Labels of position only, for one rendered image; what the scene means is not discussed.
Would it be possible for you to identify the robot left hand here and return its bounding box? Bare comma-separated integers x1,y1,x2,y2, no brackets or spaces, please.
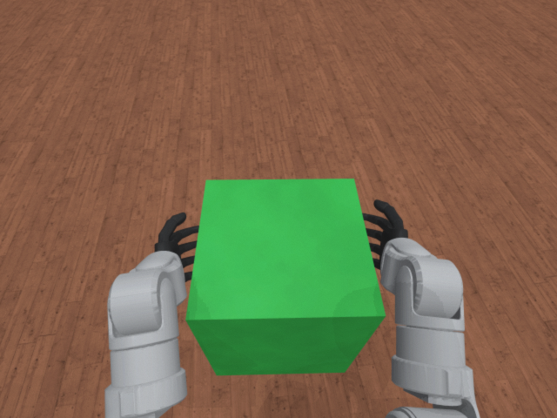
155,212,199,282

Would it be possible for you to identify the robot left forearm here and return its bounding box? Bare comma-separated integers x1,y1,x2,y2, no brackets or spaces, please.
104,251,187,418

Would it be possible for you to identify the robot right hand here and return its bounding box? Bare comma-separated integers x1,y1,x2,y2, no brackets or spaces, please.
362,199,408,270

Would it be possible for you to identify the robot right forearm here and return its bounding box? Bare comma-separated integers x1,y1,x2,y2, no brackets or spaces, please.
380,238,480,418

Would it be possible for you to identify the carton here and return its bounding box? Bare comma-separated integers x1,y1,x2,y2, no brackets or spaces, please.
185,179,386,375

